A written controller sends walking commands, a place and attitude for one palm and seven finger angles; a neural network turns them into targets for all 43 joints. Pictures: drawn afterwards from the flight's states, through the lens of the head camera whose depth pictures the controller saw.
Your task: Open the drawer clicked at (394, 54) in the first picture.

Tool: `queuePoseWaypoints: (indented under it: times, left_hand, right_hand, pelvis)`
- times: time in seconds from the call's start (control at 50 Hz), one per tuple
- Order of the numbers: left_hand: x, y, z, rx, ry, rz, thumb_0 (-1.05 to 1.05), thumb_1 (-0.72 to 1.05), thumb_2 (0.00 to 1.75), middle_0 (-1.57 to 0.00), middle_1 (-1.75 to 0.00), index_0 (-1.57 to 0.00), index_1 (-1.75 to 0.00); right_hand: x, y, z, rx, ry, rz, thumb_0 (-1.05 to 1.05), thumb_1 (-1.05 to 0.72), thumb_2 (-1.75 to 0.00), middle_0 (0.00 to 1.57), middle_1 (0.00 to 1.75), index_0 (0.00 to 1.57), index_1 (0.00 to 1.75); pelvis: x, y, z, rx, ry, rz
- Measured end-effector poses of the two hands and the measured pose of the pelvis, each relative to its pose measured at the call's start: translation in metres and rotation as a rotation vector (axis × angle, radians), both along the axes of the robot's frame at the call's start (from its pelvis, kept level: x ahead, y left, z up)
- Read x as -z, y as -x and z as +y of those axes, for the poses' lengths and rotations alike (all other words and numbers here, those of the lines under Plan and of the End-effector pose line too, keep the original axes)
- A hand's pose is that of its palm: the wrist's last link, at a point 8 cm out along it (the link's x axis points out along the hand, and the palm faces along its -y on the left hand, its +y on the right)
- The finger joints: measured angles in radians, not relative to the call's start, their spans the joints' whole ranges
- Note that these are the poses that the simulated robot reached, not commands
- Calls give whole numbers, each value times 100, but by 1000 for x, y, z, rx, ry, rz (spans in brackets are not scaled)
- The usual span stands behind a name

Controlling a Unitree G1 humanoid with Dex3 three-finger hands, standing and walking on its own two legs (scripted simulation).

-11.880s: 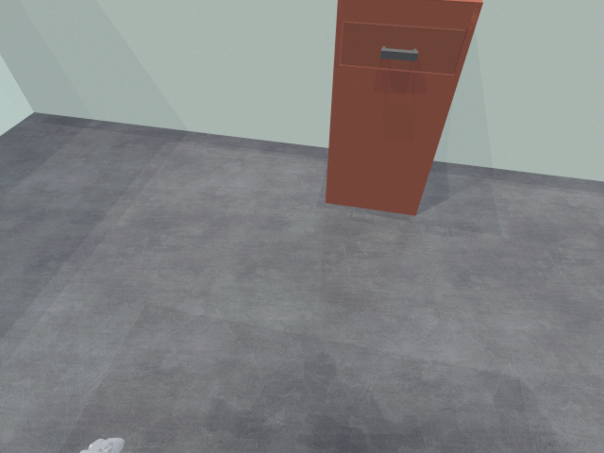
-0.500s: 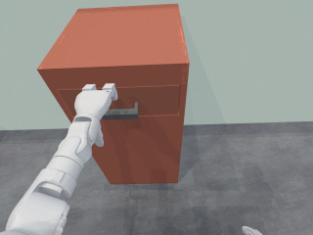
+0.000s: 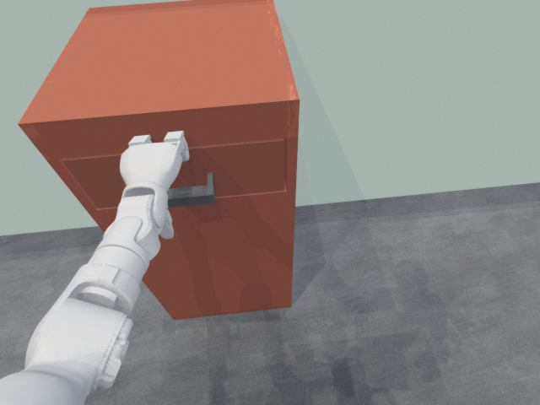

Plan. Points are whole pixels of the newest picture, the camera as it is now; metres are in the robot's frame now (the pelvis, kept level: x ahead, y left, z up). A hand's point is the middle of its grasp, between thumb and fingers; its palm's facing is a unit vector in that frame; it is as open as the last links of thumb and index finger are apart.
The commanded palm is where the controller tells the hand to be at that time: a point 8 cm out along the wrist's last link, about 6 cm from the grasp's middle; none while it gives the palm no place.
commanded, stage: move the hooked fingers above the handle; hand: left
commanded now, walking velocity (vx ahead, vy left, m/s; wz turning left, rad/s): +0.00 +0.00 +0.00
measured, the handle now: (183, 188) +0.50 +0.15 +0.01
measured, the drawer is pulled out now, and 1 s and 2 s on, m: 0.00 0.00 0.00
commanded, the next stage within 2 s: lower the fingers behind the handle in 0.46 s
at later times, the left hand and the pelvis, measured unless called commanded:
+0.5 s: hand (159, 185) +0.46 +0.17 +0.07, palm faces +0.02 -0.03 -1.00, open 13.6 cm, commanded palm +0.44 +0.18 +0.12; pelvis +0.00 +0.01 +0.00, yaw +1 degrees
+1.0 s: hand (166, 195) +0.46 +0.17 +0.04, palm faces +0.02 -0.02 -1.00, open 13.8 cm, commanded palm +0.44 +0.18 +0.09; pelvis -0.01 +0.01 -0.01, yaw +1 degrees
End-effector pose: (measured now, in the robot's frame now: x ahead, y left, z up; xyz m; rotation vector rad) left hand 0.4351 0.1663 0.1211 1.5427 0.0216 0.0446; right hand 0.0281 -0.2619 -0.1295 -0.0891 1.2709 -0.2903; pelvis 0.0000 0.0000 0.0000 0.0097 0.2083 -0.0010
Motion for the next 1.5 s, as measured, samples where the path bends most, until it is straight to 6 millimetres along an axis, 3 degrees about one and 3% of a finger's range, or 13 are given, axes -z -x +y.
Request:
queuePoseWaypoints:
  times: [0.16, 0.54, 0.64, 0.9, 1.26, 1.36, 1.5]
  left_hand:
    - [2, 3, 14, -19, -13, 53, 0, -49, 30, -33, -121, -33, -121]
    - [-1, -2, 6, 3, -1, 3, 0, -49, 30, -38, -124, -34, -126]
    - [0, -2, 6, -3, -11, 23, 0, -49, 30, -37, -123, -34, -125]
    - [26, 1, 5, 42, -4, 23, 0, -49, 30, -33, -121, -32, -121]
    - [25, -1, -2, -21, -26, 23, 0, -49, 30, -34, -122, -31, -128]
    - [45, 1, 2, -10, -23, 93, 0, -49, 30, -33, -122, -31, -125]
    - [50, 2, 5, 27, -31, 6, 0, -49, 30, -34, -129, -32, -122]
  right_hand:
    - [-5, -6, 3, -12, 13, -34, 1, -91, -90, 20, 30, 20, 30]
    - [-5, -24, 9, -49, 18, -65, 1, -91, -90, 20, 30, 20, 30]
    - [-5, -21, 12, -42, 11, -64, 1, -91, -90, 20, 30, 20, 30]
    - [0, -1, 6, -27, 24, -12, 1, -91, -90, 20, 30, 20, 30]
    - [1, 0, 3, -27, 30, -20, 1, -91, -90, 20, 30, 20, 30]
    - [1, 3, 0, -25, 48, -34, 1, -91, -90, 20, 30, 20, 30]
    - [9, 16, -1, -31, 56, 7, 1, -91, -90, 20, 30, 20, 30]
  pelvis:
    - [-1, 4, 0, -10, 3, -10]
    - [2, 5, 7, -18, 8, 7]
    - [2, 6, 7, -15, 8, 5]
    - [7, 6, 6, -15, 11, 35]
    - [10, 12, 1, -20, 12, 46]
    - [14, 16, 1, -18, 14, 61]
    - [21, 19, 3, -26, 21, 93]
